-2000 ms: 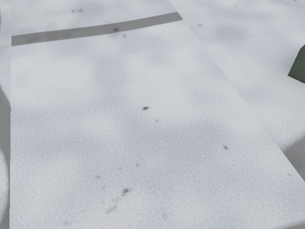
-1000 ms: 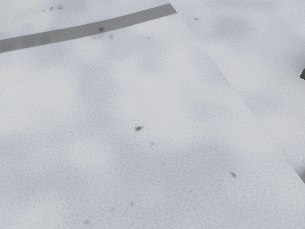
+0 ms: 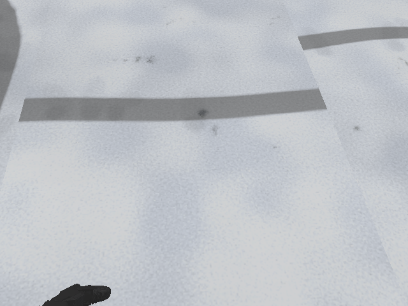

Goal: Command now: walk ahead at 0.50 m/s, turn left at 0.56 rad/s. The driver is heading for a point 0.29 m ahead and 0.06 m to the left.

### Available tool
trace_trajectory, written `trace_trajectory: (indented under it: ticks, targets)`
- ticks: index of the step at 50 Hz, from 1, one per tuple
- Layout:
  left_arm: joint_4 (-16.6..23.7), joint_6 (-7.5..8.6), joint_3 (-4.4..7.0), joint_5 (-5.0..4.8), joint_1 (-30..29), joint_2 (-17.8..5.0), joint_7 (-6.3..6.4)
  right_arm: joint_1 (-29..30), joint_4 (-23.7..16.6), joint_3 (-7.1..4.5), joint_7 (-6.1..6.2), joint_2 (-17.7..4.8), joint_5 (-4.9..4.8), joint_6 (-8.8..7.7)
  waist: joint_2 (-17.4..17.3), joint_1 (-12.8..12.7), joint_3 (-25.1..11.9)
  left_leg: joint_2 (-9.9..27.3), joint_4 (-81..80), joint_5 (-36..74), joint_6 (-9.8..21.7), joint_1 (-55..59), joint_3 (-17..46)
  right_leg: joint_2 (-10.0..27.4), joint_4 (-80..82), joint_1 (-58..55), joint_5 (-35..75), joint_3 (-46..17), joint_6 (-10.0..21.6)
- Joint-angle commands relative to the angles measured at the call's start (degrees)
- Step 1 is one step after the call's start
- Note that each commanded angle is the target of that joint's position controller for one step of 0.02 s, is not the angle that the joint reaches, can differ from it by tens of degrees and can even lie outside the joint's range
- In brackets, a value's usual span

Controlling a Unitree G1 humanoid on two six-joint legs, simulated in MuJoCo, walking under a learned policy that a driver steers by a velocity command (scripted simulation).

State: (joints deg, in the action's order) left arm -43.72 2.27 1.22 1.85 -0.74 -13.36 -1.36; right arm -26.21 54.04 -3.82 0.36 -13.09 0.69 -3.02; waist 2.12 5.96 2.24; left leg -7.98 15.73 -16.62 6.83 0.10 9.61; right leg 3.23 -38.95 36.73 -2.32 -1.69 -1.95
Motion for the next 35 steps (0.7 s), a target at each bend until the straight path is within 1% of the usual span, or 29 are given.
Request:
trace_trajectory:
  ticks: [1, 2, 3, 4, 5, 6, 7, 8, 9, 10, 11, 12, 13, 15, 17, 19, 21, 23, 24, 25, 26, 27, 28, 29, 30, 31, 32, 33, 35]
  targets:
    - [6.59, 1.67, 0.7, -0.48, -6.27, -5.12, 0.07, -2.6, -2.8, -2.13, 0.87, -9.72, 0.46, -0.31, -7.15, -1.32, 0.36, 15.42, 2.87, 34.24, 4.65, 2.56, 11.71, -2.55, 5.93, -1.54, -1.24, 0.49, 1.28]
    - [6.04, 1.98, 0.92, -0.62, -3.15, -5.94, 0.26, -0.47, -3.58, -2.33, 1.0, -10.4, 0.47, -0.37, -7.48, -3.26, -0.27, 15.19, 4.71, 36.59, 3.43, 0.6, 11.64, -3.37, 8.49, -7.44, -2.99, 0.45, 2.11]
    - [4.58, 2.32, 1.46, -0.73, 2.14, -7.28, 0.72, 1.59, -4.36, -2.53, 0.81, -11.16, 0.47, -0.58, -7.5, -5.67, -2.43, 14.17, 8.96, 42.09, 2.08, -1.75, 11.31, -4.97, 10.05, -15.95, -5.12, 0.94, 3.11]
    - [2.42, 2.95, 2.17, -0.68, 9.98, -8.87, 1.38, 2.87, -4.77, -2.59, 0.23, -11.49, 0.1, -0.97, -5.26, -9.41, -6.6, 11.41, 17.96, 43.92, 0.76, -4.07, 9.49, -5.0, 13.46, -26.78, -3.35, 1.2, 4.45]
    - [1.61, 3.58, 3.07, 0.47, 18.38, -12.07, 2.37, 2.91, -6.12, -2.06, -0.44, -9.39, -0.64, -1.51, -1.38, -12.63, -13.78, 8.12, 31.19, 32.56, -0.34, -11.08, 7.15, 3.76, 14.27, -40.47, -9.8, -6.87, 6.84]
    - [2.15, 3.24, 3.93, 2.06, 21.76, -16.53, 3.07, -1.47, -7.79, -0.77, -0.22, -3.15, -2.55, -1.45, 9.46, -10.76, -19.93, 0.5, 47.68, -5.04, -2.34, -26.32, -0.53, 19.95, 15.75, -53.98, -5.88, -27.32, 11.22]
    - [2.14, 2.29, 4.29, 0.83, 19.64, -16.08, 2.64, -5.78, -7.7, -1.38, 0.32, -7.26, -1.39, -0.81, 13.18, -7.49, -22.06, 0.45, 56.24, -15.77, -2.43, -31.95, -2.52, 23.84, 18.94, -51.68, 1.25, -42.33, 16.62]
    - [3.2, 2.05, 3.11, 0.01, 15.03, -10.06, 2.31, -4.26, -5.82, -1.61, 0.68, -8.28, -0.1, 0.13, 3.71, -5.68, -13.36, 3.88, 59.16, -11.14, -2.96, -32.85, -2.32, 21.53, 18.64, -43.22, 6.09, -33.86, 16.65]
    - [3.15, 2.31, 1.94, -0.52, 12.78, -5.72, 1.98, -0.31, -5.91, -1.38, 0.37, -7.32, 0.6, 0.45, -1.4, -5.91, -7.32, 4.94, 57.27, -8.46, -3.83, -31.97, -3.13, 17.79, 18.66, -36.06, 16.03, -23.54, 15.66]
    - [2.59, 2.58, 1.28, -0.34, 12.4, -4.13, 1.85, 1.31, -6.29, -1.31, 0.07, -6.23, 0.71, 0.81, -0.95, -5.16, -5.54, 6.21, 54.41, -7.52, -4.38, -30.69, -3.34, 14.75, 19.42, -32.53, 23.21, -16.54, 13.82]
    - [1.45, 3.07, 1.06, -0.62, 13.62, -4.02, 1.9, 2.25, -6.81, -1.27, -0.36, -5.7, 1.3, 1.41, 2.03, -4.85, -4.63, 6.8, 51.77, -7.06, -5.04, -29.77, -3.42, 12.65, 20.13, -30.56, 29.65, -12.1, 13.09]
    - [0.51, 3.46, 1.16, -0.77, 14.3, -4.7, 1.68, 2.11, -6.75, -1.16, -0.7, -5.14, 1.46, 2.06, 3.79, -4.39, -4.71, 6.15, 50.95, -6.55, -5.45, -28.29, -3.99, 11.35, 20.4, -29.11, 34.71, -8.94, 12.84]
    - [-0.16, 3.91, 1.26, -0.94, 15.42, -5.29, 1.47, 2.19, -6.97, -1.15, -0.95, -4.91, 1.35, 2.42, 4.37, -4.13, -5.84, 5.26, 49.92, -5.62, -5.68, -27.41, -4.02, 10.91, 20.37, -29.06, 39.05, -7.38, 13.01]
    - [-0.72, 4.15, 1.42, -0.95, 15.36, -6.28, 1.37, 3.06, -7.27, -0.94, -1.2, -4.62, 1.02, 2.85, 4.13, -3.24, -7.32, 4.62, 47.09, -3.71, -6.16, -27.27, -4.12, 10.9, 20.94, -28.96, 41.11, -4.83, 13.89]
    - [-1.09, 3.7, 1.25, -0.76, 14.66, -6.39, 1.39, 5.75, -7.92, -0.33, -1.31, -3.93, 1.13, 3.19, 4.2, -2.99, -7.08, 5.32, 40.53, -1.1, -6.51, -26.49, -5.29, 10.05, 21.59, -27.5, 39.11, -2.04, 13.64]
    - [-1.6, 3.18, 1.11, -0.88, 14.4, -6.44, 1.33, 9.18, -8.54, 0.69, -1.52, -2.82, 1.07, 3.44, 5.46, -3.57, -6.65, 6.41, 32.03, 3.02, -6.62, -22.13, -7.58, 8.32, 22.08, -24.82, 35.94, 1.1, 12.59]
    - [-2.63, 2.66, 1.31, -0.94, 16.2, -7.26, 1.19, 12.01, -8.83, 1.3, -1.41, -2.92, 0.83, 3.56, 6.28, -4.96, -6.82, 6.67, 26.26, 5.36, -6.72, -18.62, -9.26, 8.13, 21.74, -24.68, 32.58, 1.24, 12.34]
    - [-3.67, 1.95, 1.53, -1.06, 18.05, -7.91, 1.13, 13.49, -8.84, 1.59, -1.01, -3.45, 0.74, 3.34, 5.96, -5.94, -6.52, 6.75, 21.78, 5.39, -6.37, -16.59, -10.07, 8.87, 20.39, -25.68, 27.88, -0.27, 12.34]
    - [-3.98, 1.54, 1.58, -1.19, 18.31, -8.02, 1.25, 13.72, -8.71, 1.71, -0.8, -3.49, 0.73, 3.06, 5.44, -5.95, -6.02, 6.83, 18.68, 5.61, -5.91, -15.2, -10.27, 9.21, 19.48, -25.68, 24.11, -1.21, 12.09]
    - [-4.13, 1.1, 1.51, -1.49, 17.84, -7.85, 1.46, 13.26, -8.31, 1.9, -0.57, -3.18, 0.85, 2.63, 4.34, -5.2, -5.45, 6.88, 13.16, 8.07, -5.26, -12.15, -10.49, 8.83, 17.88, -24.73, 18.63, -1.6, 11.11]
    - [-4.5, 0.77, 1.31, -1.44, 18.57, -7.23, 1.71, 13.18, -8.04, 2.03, -0.24, -3.61, 1.16, 2.08, 2.2, -4.84, -4.87, 7.83, 6.35, 12.54, -4.66, -8.21, -8.78, 7.64, 16.23, -23.14, 11.41, -1.92, 8.97]
    - [-4.4, 0.68, 0.85, -0.93, 20.63, -5.78, 1.85, 11.98, -7.69, 1.66, 0.35, -6.15, 1.59, 1.54, -2.05, -5.51, -6.39, 14.12, 4.66, 20.68, -3.91, -2.55, -2.41, 5.75, 13.84, -20.6, 1.38, -1.27, 6.4]
    - [-4.06, 0.46, 0.38, -0.52, 25.28, -3.18, 1.84, 11.76, -8.16, 1.36, 0.82, -9.58, 1.69, 1.29, -9.79, -8.82, -7.26, 24.25, 6.2, 37.6, -1.01, 1.05, 6.99, 1.06, 9.89, -17.16, -17.9, 2.08, 4.37]
    - [-6.45, -0.92, -0.35, -1.69, 27.27, -1.18, 2.44, 13.63, -7.66, 1.82, 1.11, -7.43, -0.24, 1.77, -12.5, -8.0, -7.97, 25.76, 4.31, 32.45, 4.79, -6.64, 7.91, -1.28, 11.32, -22.55, -22.46, 3.33, 3.8]
    - [-6.9, -1.75, -0.12, -1.55, 25.74, -2.85, 2.84, 16.45, -8.13, 2.39, 0.97, -5.35, -0.24, 1.89, -10.58, -8.45, -4.25, 22.56, 2.53, 24.6, 3.8, -10.73, 6.97, -1.47, 12.85, -24.31, -20.2, 2.89, 3.44]
    - [-6.88, -2.07, 0.16, -1.2, 23.66, -3.56, 2.84, 18.55, -8.06, 2.73, 0.93, -4.53, -0.06, 1.97, -10.4, -8.58, -2.88, 19.29, 2.15, 18.73, 1.54, -12.76, 4.79, -1.63, 14.92, -26.11, -16.27, 2.62, 3.34]
    - [-7.21, -2.26, 0.29, -1.13, 22.67, -4.18, 2.72, 18.37, -7.44, 2.93, 0.99, -4.14, 0.22, 2.11, -10.14, -8.39, -2.6, 17.11, 1.69, 15.46, -0.11, -13.48, 3.27, -0.98, 16.31, -27.78, -13.05, 2.13, 2.99]
    - [-7.43, -2.31, 0.47, -0.93, 22.39, -4.89, 2.58, 17.45, -6.73, 2.77, 1.24, -4.66, -0.07, 2.11, -9.96, -8.08, -2.07, 15.65, 1.4, 12.78, -1.27, -13.93, 2.15, -0.04, 17.26, -28.44, -10.93, 1.51, 2.78]
    - [-9.15, -2.01, 0.22, -1.03, 23.1, -4.06, 2.46, 15.48, -5.09, 2.49, 1.26, -4.94, -0.43, 2.0, -5.75, -7.33, -1.02, 14.26, 2.07, 13.01, -2.03, -11.6, 0.55, 0.87, 18.23, -26.88, -9.61, 0.89, 2.72]
